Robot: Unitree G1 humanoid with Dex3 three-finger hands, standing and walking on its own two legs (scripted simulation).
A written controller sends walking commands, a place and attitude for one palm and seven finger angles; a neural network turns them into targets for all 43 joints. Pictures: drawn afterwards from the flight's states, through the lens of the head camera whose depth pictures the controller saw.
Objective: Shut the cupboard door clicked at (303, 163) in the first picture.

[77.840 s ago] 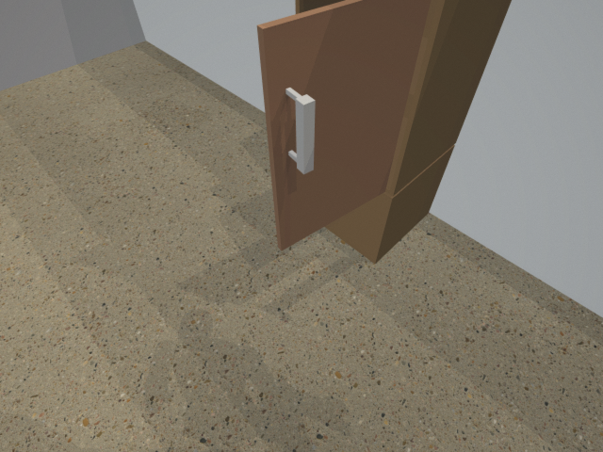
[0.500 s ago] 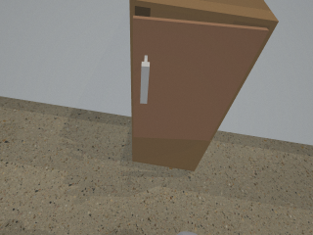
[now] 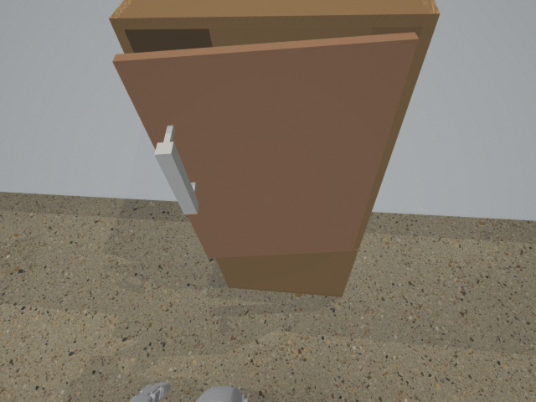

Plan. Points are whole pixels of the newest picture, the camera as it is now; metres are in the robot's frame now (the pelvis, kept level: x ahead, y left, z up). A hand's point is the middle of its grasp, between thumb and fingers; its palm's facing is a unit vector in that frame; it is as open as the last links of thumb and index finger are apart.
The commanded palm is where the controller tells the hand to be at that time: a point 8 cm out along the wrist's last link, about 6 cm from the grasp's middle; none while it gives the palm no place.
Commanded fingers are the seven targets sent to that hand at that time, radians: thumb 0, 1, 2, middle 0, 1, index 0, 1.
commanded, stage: come to a stop and stand still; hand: left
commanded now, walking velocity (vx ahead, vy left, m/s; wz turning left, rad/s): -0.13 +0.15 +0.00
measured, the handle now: (181, 172) +0.46 +0.18 +0.05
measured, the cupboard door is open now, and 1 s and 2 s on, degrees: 8 8 8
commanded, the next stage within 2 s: look again from close up in 0.96 s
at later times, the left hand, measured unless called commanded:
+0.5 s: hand out of the picture -0.03 +0.27 -0.18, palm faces +0.09 -0.97 -0.22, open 7.4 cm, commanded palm none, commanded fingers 0.00 0.90 0.90 -0.20 -0.30 -0.20 -0.30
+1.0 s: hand out of the picture -0.05 +0.25 -0.18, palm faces +0.01 -0.98 -0.18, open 7.3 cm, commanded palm none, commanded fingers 0.00 0.90 0.90 -0.20 -0.30 -0.20 -0.30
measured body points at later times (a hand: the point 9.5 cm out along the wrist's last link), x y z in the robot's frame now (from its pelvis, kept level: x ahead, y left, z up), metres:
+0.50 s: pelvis -0.04 +0.07 +0.00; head -0.02 +0.09 +0.45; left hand -0.03 +0.32 -0.17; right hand +0.02 -0.16 -0.15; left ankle -0.05 +0.18 -0.74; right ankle -0.03 -0.06 -0.72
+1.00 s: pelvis -0.06 +0.08 +0.00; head -0.05 +0.08 +0.45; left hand -0.05 +0.30 -0.16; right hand -0.09 -0.15 -0.15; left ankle -0.05 +0.18 -0.74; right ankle -0.06 -0.05 -0.74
